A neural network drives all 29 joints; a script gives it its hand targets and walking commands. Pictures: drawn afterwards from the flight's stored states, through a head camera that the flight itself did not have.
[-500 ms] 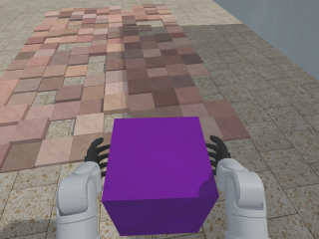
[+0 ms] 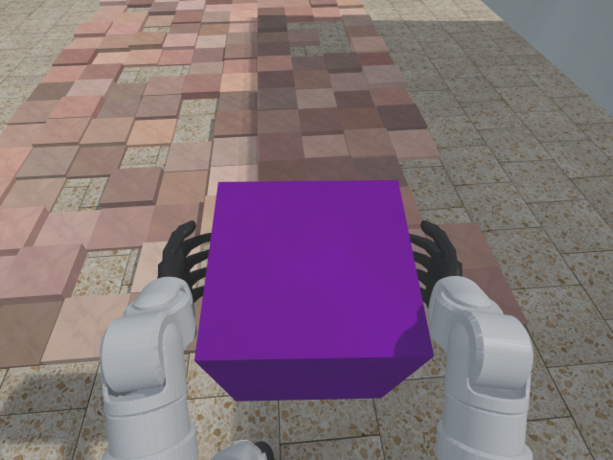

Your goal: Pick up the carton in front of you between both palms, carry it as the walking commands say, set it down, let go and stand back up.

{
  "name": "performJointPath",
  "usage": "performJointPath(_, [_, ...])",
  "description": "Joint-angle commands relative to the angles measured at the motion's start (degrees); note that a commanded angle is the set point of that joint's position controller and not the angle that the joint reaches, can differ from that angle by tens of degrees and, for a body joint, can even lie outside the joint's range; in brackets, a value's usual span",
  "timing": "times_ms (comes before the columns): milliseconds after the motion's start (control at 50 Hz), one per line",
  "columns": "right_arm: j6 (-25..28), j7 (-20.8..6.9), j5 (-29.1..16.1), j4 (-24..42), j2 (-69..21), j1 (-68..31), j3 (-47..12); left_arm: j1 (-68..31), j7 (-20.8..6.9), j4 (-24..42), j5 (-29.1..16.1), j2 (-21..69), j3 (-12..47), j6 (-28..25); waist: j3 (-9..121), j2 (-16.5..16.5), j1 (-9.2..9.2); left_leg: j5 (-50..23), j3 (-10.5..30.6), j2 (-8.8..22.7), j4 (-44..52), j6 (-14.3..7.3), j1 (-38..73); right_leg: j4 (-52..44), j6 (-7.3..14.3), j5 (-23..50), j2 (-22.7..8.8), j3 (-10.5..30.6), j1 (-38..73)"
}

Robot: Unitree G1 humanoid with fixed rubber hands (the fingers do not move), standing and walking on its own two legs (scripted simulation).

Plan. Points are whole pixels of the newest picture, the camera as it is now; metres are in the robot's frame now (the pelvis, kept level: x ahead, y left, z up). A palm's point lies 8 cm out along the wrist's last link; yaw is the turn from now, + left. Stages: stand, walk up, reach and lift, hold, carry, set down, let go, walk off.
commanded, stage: carry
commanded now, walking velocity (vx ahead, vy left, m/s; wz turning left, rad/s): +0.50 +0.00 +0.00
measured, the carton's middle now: (308, 301) +0.30 +0.01 +0.05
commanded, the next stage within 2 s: none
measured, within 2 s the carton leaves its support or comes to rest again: neither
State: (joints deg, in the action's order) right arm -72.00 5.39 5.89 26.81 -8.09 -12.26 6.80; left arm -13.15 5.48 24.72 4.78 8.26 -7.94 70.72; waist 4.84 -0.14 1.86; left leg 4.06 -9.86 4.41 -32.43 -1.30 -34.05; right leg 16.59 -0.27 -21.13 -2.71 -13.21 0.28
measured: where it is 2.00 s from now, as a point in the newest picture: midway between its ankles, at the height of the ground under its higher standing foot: (326, 190)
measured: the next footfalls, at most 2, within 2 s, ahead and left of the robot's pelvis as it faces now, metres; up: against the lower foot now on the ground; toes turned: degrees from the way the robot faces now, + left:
left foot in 0.06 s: +0.22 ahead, +0.10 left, +0.00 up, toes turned +10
right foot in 0.52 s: +0.51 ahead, -0.08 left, +0.00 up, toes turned -9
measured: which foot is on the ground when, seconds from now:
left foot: up 0.00-0.04, down 0.06-0.54, up 0.56-0.90, down 0.92-1.00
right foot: down 0.00-0.08, up 0.10-0.50, down 0.52-0.96, up 0.98-1.00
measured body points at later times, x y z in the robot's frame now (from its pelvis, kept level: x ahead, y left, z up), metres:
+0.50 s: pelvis +0.33 +0.00 -0.01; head +0.37 +0.00 +0.43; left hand +0.73 +0.14 +0.16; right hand +0.72 -0.16 +0.16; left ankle +0.19 +0.10 -0.73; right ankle +0.46 -0.08 -0.73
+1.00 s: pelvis +0.67 +0.00 +0.00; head +0.75 -0.02 +0.45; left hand +1.08 +0.13 +0.14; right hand +1.06 -0.17 +0.13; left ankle +0.76 +0.08 -0.69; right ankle +0.51 -0.09 -0.63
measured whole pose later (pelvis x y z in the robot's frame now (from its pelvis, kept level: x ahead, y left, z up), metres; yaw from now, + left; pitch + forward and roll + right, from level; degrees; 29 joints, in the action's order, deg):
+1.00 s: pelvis +0.67 +0.00 +0.00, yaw -2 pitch +6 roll +2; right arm -73.4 7.7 5.8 3.6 -3.3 -47.2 13.9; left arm -45.5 7.2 4.6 1.9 -0.6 -18.4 73.4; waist -5.6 1.3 -2.3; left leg 12.9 -8.1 -1.9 -43.4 -5.5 -35.7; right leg 67.5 2.7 -24.1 0.0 0.7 -22.2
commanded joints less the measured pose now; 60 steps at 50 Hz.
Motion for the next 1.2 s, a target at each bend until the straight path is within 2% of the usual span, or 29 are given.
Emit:
performJointPath(0, [-0.79, -11.45, -22.22, 2.32, -40.32, -34.5, -39.66, -34.47, -13.78, 4.25, -24.88, 39.82, 41.81, 1.95, 10.67, 9.08, -1.25, -1.49, -4.46, -3.76, 3.59, -1.54, 11.13, 5.64, 4.84, 37.4, -9.97, 1.91, 3.24])
performJointPath(20, [-1.46, -11.34, -22.35, 0.95, -38.15, -36.17, -38.88, -36.65, -13.3, 3.31, -24.64, 38.08, 41.3, 2.62, 13.57, 7.06, -2.35, 1.25, -7.21, -6.56, 4.91, -1.79, 20.93, 14.51, 3.57, 39.58, -7.71, -0.85, -0.24])
performJointPath(40, [-2.21, -11.26, -22.53, -0.72, -36.24, -38.15, -37.88, -38.93, -12.82, 1.95, -24.38, 36.33, 40.42, 3.34, 17.48, 3.51, -3.93, 5.08, -3.91, -4.0, 3.79, -2.11, 33.56, 25.34, 2.42, 32.18, -6.14, -0.76, -8.22])
performJointPath(60, [-2.96, -11.1, -22.61, -2.42, -33.85, -39.92, -36.74, -41.88, -12.44, 0.56, -24.38, 35.39, 39.76, 4.35, 21.39, -7.65, -5.26, 18.8, 20.06, 10.58, 9.19, -6.44, 41.96, 41.53, 0.11, 16.42, -2.45, -0.13, -19.98])
performJointPath(80, [-3.34, -11.01, -23.05, -4.94, -33.23, -42.91, -36.01, -44.81, -12.03, -0.39, -25.18, 35.57, 38.88, 5.36, 22.92, -19.52, -5.09, 20.37, 41.28, 19.63, 16.88, -13.54, 51.25, 55.92, -0.44, -6.59, 5.06, 5.49, -37.23])
performJointPath(100, [-3.93, -10.98, -24.84, -5.11, -35.12, -45.67, -35.89, -47.95, -11.71, -1.84, -25.51, 36.3, 38.06, 5.75, 21.26, -15.3, -4.97, 13.49, 38.45, 19.55, 16.45, -13.74, 49.67, 62.74, 1.51, -7.05, 1.85, 11.6, -42.14])
performJointPath(140, [-4.36, -11.22, -26.55, -5.91, -38.74, -51.43, -36.0, -52.16, -11.39, -4.86, -26.15, 39.77, 36.87, 6.09, 19.95, -4.44, -4.86, 1.85, 27.7, 16.06, 13.18, -10.9, 43.3, 61.45, 3.32, -1.5, -2.33, 13.69, -42.73])
performJointPath(160, [-4.33, -11.5, -27.74, -5.88, -41.07, -55.0, -36.42, -53.45, -11.26, -5.91, -25.89, 41.12, 36.52, 6.01, 19.93, -3.43, -4.5, -1.03, 23.28, 14.87, 13.38, -9.43, 40.25, 57.64, 3.24, 1.27, -3.76, 13.97, -41.51])
performJointPath(300, [-4.14, -12.06, -31.1, -12.74, -45.27, -69.65, -34.38, -65.82, -9.41, -13.73, -24.23, 44.71, 33.65, 5.49, 19.7, -6.56, -5.03, -7.24, 10.94, 11.09, 14.35, -10.16, 40.3, 37.72, 1.81, 7.19, -2.28, 8.82, -42.61])
performJointPath(400, [-4.11, -11.67, -29.58, -22.57, -45.15, -75.06, -30.11, -72.23, -9.37, -21.63, -24.14, 44.45, 30.33, 5.77, 16.91, -8.35, -5.92, -16.6, 5.14, 7.86, 10.35, -8.09, 41.13, 21.53, 3.14, 15.71, 1.33, 4.18, -37.41])
performJointPath(440, [-4.12, -11.35, -29.09, -25.51, -46.14, -76.97, -28.41, -74.85, -9.71, -24.19, -24.53, 44.95, 28.51, 5.95, 16.33, -9.12, -4.76, -22.87, 3.42, 7.57, 6.38, -6.36, 40.85, 16.17, 4.37, 17.72, 3.01, 2.89, -31.65])
performJointPath(480, [-4.36, -10.97, -28.56, -28.12, -47.56, -78.34, -27.07, -75.1, -10.05, -27.82, -24.67, 45.85, 26.18, 6.07, 21.73, -5.52, -0.5, -27.09, -1.4, 4.54, -9.4, -2.9, 35.5, 10.08, 5.05, 19.79, 5.97, -0.19, -12.55])
performJointPath(500, [-4.4, -10.83, -28.15, -29.44, -47.58, -79.35, -26.28, -74.85, -10.39, -28.97, -24.88, 46.24, 24.96, 6.05, 26.02, -1.36, 1.96, -12.79, 0.42, 3.64, -20.43, -1.79, 25.04, 11.36, 5.2, 16.64, -1.03, 7.85, 1.34])
performJointPath(520, [-4.76, -10.8, -28.01, -31.27, -49.17, -79.46, -25.36, -76.54, -10.53, -29.91, -24.33, 44.98, 23.54, 6.1, 31.73, 11.29, 0.46, 14.37, 3.28, -2.42, -33.43, -0.09, 9.69, 12.44, 11.16, 22.01, -17.3, 34.01, 14.68])
performJointPath(540, [-4.89, -10.63, -27.34, -31.1, -49.11, -81.0, -23.88, -76.74, -10.67, -31.76, -24.24, 46.15, 22.59, 6.0, 32.06, 19.22, 3.04, 26.57, 7.37, -8.24, -44.98, 0.28, -5.3, 6.01, 17.02, 17.37, -19.45, 46.67, 22.09])
performJointPath(600, [-4.26, -9.4, -26.31, -27.62, -53.05, -84.26, -23.53, -83.17, -11.64, -24.01, -27.68, 53.31, 24.03, 5.26, 25.44, 5.96, 2.69, 19.41, 10.81, -2.29, -47.39, -1.59, -12.36, 8.96, 12.8, 32.44, -15.49, 32.92, 15.39])
performJointPath(620, [-3.96, -8.81, -25.58, -26.14, -53.77, -83.55, -23.35, -85.27, -11.65, -20.78, -28.72, 54.75, 24.9, 5.08, 25.58, 4.78, 2.48, 17.34, 10.77, -1.62, -45.33, -1.58, -11.91, 9.0, 11.62, 34.65, -14.48, 29.61, 14.18])
performJointPath(760, [-1.73, -5.75, -18.72, -17.77, -48.44, -73.06, -26.01, -79.33, -10.94, -8.06, -28.45, 51.37, 29.81, 3.85, 27.94, 7.02, 3.4, 17.9, 6.38, -2.11, -39.75, -2.12, -22.14, 12.1, 12.2, 46.24, -12.15, 21.56, 22.42])
performJointPath(820, [-1.52, -5.78, -18.12, -17.3, -45.21, -72.31, -28.19, -77.76, -11.52, -8.88, -28.54, 48.38, 32.73, 3.63, 22.48, 4.91, 2.98, 11.39, 1.77, -5.1, -15.9, -1.6, -10.18, 8.8, 11.23, 46.19, -6.88, 14.56, 11.07])
performJointPath(860, [-1.87, -6.19, -18.37, -19.03, -44.41, -70.97, -29.79, -75.73, -12.17, -12.21, -28.24, 47.16, 33.61, 3.78, 23.22, 10.3, 0.56, 7.33, -5.22, -10.41, -7.88, -3.2, 4.39, 13.33, 9.17, 63.68, -5.78, 9.2, 5.61])
performJointPath(880, [-2.0, -6.62, -18.81, -20.58, -44.45, -69.84, -30.38, -74.87, -12.39, -13.93, -28.15, 46.99, 33.72, 3.89, 26.28, 11.64, -2.6, -0.5, -6.1, -11.77, -4.4, -4.88, 15.1, 21.28, 7.35, 72.48, -5.41, 5.79, 2.66])
performJointPath(900, [-2.05, -7.27, -19.73, -21.12, -44.6, -69.21, -30.75, -73.89, -12.55, -15.59, -27.57, 47.03, 33.74, 3.9, 29.84, 10.1, -6.22, -5.6, -2.47, -8.95, 0.39, -6.31, 28.21, 31.14, 5.49, 65.56, -4.76, 5.0, -4.1])
performJointPath(920, [-1.75, -7.91, -20.44, -21.84, -44.39, -69.35, -30.63, -73.33, -12.74, -16.72, -26.89, 47.28, 33.49, 4.07, 37.0, -1.28, -8.39, -12.36, 21.17, 4.98, -0.66, -13.26, 47.15, 47.01, 2.82, 40.87, -0.24, 7.63, -21.77])
performJointPath(940, [-1.33, -8.32, -21.08, -23.51, -45.48, -69.3, -30.4, -73.12, -12.95, -17.55, -27.02, 47.82, 33.06, 4.4, 42.05, -19.86, -9.44, -26.36, 43.58, 14.78, 3.75, -22.12, 58.44, 64.38, 0.77, -3.98, 9.91, 11.93, -35.82])
performJointPath(960, [-1.55, -8.84, -22.66, -22.4, -46.91, -69.4, -31.36, -74.11, -12.8, -17.68, -26.69, 48.44, 32.9, 4.1, 40.3, -15.62, -8.43, -26.8, 40.24, 14.31, 1.08, -21.94, 61.68, 71.13, 2.37, -9.27, 6.37, 17.94, -44.46])
performJointPath(1000, [-1.23, -10.0, -26.87, -17.44, -51.76, -75.01, -33.31, -75.76, -11.92, -15.66, -25.05, 48.79, 30.76, 3.83, 29.79, -4.09, -8.94, -22.26, 33.05, 11.74, 2.08, -15.34, 54.05, 63.0, 3.29, -5.46, 2.3, 17.71, -50.07])
performJointPath(1020, [-1.18, -10.39, -28.91, -15.05, -53.42, -78.12, -34.46, -75.2, -11.23, -15.32, -23.7, 48.35, 29.93, 3.74, 28.0, -2.95, -8.16, -19.44, 30.84, 10.7, 2.78, -13.37, 51.01, 56.91, 3.18, -2.96, 0.88, 17.71, -49.33])
performJointPath(1100, [-1.19, -11.19, -33.13, -11.46, -53.78, -80.94, -35.56, -70.08, -8.67, -15.86, -18.51, 45.31, 27.51, 3.25, 27.46, -4.63, -7.87, -16.87, 25.41, 9.89, 4.85, -12.74, 47.22, 42.02, 1.9, -1.37, 0.99, 15.18, -44.69])
performJointPath(1180, [-2.18, -11.87, -33.49, -15.29, -50.98, -80.16, -34.57, -68.86, -7.4, -18.16, -16.05, 41.33, 26.99, 3.85, 23.84, -7.72, -7.61, -15.7, 15.71, 5.86, 6.32, -9.64, 39.35, 22.76, 0.58, 13.81, 2.32, 11.07, -35.66])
